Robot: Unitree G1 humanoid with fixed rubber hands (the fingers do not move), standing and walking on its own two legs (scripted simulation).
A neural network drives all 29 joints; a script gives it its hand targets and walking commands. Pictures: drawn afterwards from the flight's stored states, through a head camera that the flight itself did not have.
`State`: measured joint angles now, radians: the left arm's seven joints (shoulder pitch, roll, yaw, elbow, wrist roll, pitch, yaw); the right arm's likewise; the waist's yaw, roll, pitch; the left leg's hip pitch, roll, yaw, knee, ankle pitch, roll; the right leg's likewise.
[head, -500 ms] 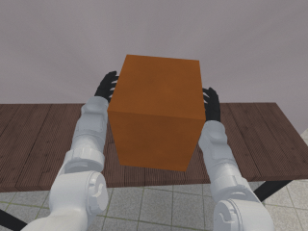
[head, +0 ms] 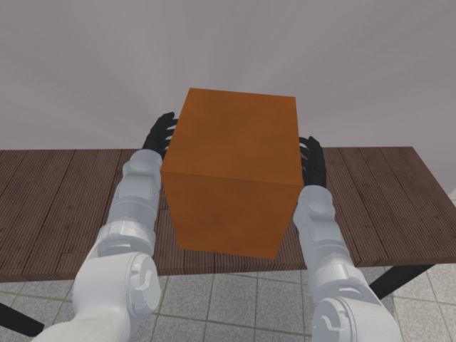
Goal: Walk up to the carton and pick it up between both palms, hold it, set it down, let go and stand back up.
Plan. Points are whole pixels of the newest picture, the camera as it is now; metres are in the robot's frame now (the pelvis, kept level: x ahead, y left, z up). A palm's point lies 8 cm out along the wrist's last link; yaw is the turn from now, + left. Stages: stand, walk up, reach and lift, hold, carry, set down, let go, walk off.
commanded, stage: set down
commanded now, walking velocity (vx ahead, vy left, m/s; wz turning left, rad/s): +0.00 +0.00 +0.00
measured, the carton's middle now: (233, 176) +0.41 -0.05 +0.05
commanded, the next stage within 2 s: none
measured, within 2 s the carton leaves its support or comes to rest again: rests again in 0.04 s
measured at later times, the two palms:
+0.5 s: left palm (155, 157) +0.43 +0.10 +0.10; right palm (312, 187) +0.34 -0.18 +0.07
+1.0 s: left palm (155, 158) +0.44 +0.10 +0.09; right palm (311, 187) +0.35 -0.18 +0.07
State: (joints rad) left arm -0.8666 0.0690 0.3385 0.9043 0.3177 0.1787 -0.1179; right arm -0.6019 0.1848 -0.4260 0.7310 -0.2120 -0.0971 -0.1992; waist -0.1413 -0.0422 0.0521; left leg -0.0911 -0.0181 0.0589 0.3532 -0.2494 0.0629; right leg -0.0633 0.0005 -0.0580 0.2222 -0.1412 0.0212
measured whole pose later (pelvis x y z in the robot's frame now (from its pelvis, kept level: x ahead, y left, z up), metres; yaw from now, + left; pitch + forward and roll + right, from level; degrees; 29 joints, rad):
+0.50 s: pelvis -0.01 +0.00 +0.00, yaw +0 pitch +1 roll -2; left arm -0.90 0.06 0.40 1.03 0.35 0.06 -0.10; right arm -0.62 0.21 -0.54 0.79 -0.30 -0.17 -0.18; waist -0.13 -0.04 0.03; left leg -0.14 -0.02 0.06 0.35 -0.23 0.06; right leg -0.12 0.00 -0.06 0.22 -0.13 0.02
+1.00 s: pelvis -0.01 +0.00 +0.00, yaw +0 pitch +2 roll -2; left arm -0.93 0.05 0.47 1.04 0.41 0.01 -0.12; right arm -0.65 0.23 -0.61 0.82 -0.35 -0.25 -0.16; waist -0.13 -0.04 0.04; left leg -0.17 -0.01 0.07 0.36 -0.23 0.06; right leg -0.14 0.00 -0.07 0.23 -0.13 0.02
